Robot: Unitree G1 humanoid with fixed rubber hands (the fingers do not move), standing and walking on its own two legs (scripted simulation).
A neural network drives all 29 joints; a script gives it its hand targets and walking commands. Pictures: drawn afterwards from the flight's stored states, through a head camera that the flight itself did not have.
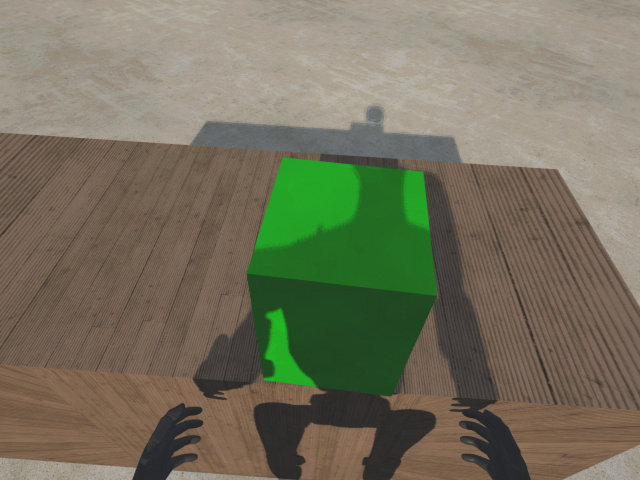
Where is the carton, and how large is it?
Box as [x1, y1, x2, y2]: [247, 158, 436, 396]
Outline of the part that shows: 282,158 247,270 248,285 263,378 267,380 390,396 436,296 423,173 421,171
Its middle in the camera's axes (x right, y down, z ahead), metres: +0.03 +0.06 +0.58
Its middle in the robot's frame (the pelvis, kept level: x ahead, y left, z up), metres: +0.39 -0.01 +0.01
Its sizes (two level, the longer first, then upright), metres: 0.215 0.202 0.273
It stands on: a pedestal, 0.65 m high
